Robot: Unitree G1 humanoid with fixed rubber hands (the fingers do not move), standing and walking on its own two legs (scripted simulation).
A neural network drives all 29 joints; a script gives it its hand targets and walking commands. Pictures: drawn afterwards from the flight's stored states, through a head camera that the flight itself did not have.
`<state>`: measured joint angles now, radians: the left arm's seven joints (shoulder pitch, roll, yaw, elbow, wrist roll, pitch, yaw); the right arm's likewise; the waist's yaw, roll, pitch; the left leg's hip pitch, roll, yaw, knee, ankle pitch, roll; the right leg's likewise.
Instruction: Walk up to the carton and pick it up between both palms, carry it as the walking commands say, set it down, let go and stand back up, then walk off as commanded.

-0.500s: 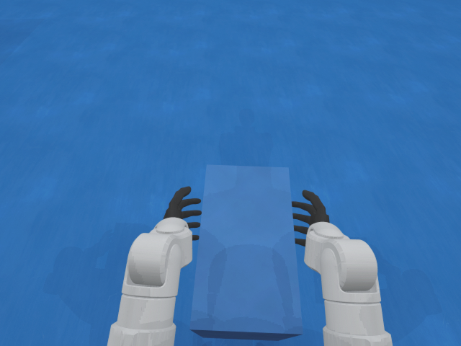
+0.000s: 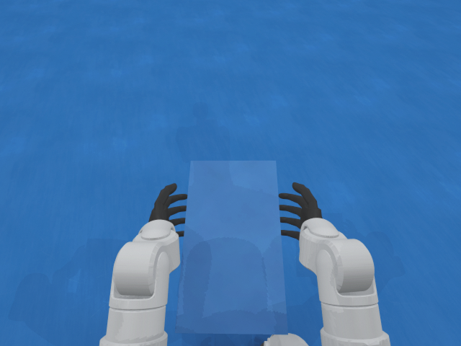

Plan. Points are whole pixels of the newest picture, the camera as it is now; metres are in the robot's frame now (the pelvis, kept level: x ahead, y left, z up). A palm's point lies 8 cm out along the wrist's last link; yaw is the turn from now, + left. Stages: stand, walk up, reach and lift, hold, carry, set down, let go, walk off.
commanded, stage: carry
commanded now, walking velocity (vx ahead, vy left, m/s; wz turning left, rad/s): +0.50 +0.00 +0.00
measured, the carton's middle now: (233, 251) +0.29 -0.01 +0.00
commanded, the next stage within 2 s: none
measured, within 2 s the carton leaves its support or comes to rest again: neither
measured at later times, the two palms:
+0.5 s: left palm (128, 109) +0.60 +0.20 +0.09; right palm (229, 98) +0.63 -0.03 +0.09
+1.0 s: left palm (136, 46) +0.91 +0.22 +0.09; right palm (214, 43) +0.93 -0.01 +0.08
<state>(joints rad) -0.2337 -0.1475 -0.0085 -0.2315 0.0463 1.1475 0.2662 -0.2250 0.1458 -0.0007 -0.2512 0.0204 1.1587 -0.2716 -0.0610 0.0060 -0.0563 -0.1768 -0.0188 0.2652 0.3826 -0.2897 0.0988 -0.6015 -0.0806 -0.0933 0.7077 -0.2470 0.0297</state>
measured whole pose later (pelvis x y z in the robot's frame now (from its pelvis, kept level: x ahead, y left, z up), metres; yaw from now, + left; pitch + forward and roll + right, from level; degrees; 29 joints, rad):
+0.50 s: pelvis +0.33 +0.05 -0.01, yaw +6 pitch +4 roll +1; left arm -0.24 -0.15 -0.02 -0.29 0.01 1.17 0.28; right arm -0.26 0.15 -0.01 -0.25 -0.02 1.16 -0.30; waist 0.03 -0.02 -0.08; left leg -0.43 0.05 0.18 0.50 -0.09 0.03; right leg -0.15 -0.17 -0.20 0.57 -0.42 0.08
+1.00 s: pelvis +0.64 +0.07 +0.00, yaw +7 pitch +5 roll +0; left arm -0.27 -0.16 -0.01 -0.18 0.03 1.18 0.28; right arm -0.24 0.15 -0.02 -0.23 0.00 1.21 -0.29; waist 0.02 0.02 -0.10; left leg -0.49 0.06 0.09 0.96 -0.40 -0.03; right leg -0.24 -0.06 -0.21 0.43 -0.28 -0.03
